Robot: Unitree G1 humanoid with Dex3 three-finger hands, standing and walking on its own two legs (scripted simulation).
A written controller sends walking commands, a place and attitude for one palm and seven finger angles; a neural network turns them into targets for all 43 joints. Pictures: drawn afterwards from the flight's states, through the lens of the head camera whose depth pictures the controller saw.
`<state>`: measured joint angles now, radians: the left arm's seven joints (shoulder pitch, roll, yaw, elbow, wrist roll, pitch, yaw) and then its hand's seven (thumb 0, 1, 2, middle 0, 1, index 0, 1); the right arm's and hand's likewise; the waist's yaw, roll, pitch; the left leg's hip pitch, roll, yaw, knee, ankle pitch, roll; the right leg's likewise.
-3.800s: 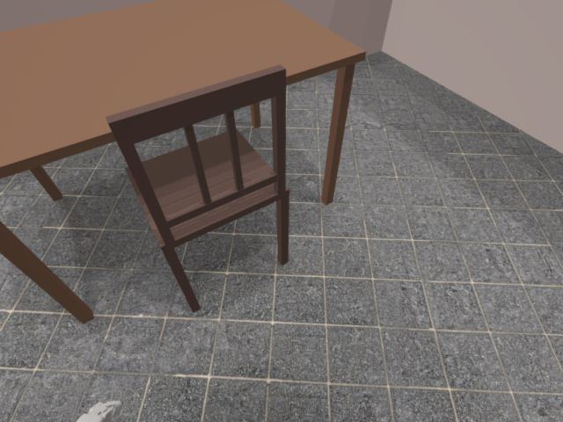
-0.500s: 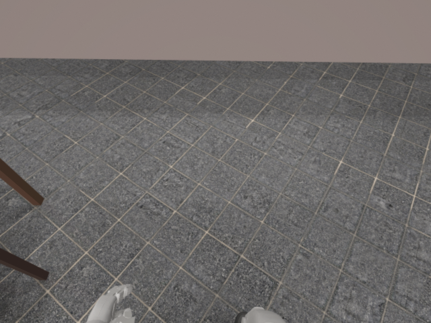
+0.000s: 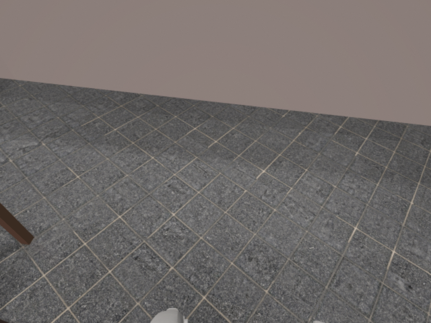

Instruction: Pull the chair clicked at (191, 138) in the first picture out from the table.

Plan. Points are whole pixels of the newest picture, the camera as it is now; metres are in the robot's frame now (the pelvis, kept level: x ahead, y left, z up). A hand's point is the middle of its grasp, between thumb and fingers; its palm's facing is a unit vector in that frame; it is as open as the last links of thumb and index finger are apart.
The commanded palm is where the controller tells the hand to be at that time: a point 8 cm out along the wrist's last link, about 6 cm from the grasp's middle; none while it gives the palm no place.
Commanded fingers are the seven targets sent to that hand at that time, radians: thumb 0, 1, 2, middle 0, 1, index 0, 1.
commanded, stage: walk to a spot facing it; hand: left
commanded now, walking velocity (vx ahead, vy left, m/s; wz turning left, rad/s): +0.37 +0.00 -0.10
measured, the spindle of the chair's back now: out of the picture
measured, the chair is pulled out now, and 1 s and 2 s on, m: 0.00 0.00 0.00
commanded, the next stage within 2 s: turn to face it in 0.34 s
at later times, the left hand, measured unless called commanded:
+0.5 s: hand (144, 255) +0.29 +0.21 -0.17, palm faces -0.15 -0.97 -0.16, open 7.4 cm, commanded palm none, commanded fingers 0.00 0.90 0.90 -0.20 -0.30 -0.20 -0.30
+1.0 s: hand (141, 234) +0.35 +0.24 -0.19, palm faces +0.11 -0.98 -0.19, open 7.3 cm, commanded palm none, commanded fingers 0.00 0.90 0.90 -0.20 -0.30 -0.20 -0.30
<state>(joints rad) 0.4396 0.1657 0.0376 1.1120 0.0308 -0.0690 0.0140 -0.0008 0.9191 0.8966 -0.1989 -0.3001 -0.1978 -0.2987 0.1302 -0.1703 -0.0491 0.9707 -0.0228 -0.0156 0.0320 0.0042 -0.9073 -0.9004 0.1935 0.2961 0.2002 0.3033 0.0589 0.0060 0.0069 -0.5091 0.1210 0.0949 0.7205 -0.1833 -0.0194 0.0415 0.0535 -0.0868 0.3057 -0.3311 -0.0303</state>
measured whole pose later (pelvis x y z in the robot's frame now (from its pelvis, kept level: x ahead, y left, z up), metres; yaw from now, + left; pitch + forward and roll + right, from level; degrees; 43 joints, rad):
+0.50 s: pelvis +0.19 +0.04 +0.01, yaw -11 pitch -2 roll -1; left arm 0.18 0.18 0.09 1.02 0.04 0.03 -0.02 0.00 0.92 0.90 -0.19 -0.30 -0.19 -0.30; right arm 0.42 -0.11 -0.03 1.10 -0.02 -0.07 -0.04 0.00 -0.92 -0.90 0.20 0.30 0.20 0.30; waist -0.02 -0.02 0.06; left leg 0.00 0.05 0.33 0.37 -0.34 0.04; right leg -0.60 -0.10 -0.10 0.89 -0.14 0.02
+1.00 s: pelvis +0.25 +0.04 -0.02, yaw +4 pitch -1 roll -2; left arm 0.13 0.20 0.07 0.94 0.03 0.03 0.03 -0.02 0.92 0.90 -0.20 -0.30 -0.20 -0.30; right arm 0.23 -0.21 -0.09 0.94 -0.02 0.03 0.01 0.00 -0.91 -0.90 0.19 0.30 0.20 0.30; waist -0.03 -0.03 0.04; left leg -0.37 0.09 0.11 0.72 -0.32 -0.02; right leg -0.34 -0.19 -0.31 0.69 -0.30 0.03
